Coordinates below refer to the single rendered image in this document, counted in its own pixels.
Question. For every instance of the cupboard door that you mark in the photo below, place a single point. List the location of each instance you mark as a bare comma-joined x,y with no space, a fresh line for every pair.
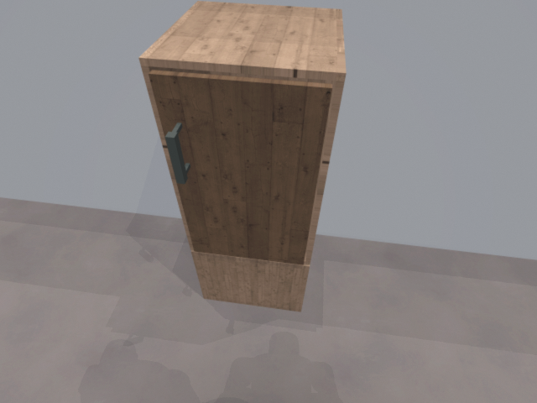
254,147

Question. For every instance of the handle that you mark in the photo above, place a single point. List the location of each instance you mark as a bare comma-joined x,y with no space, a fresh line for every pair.
173,143

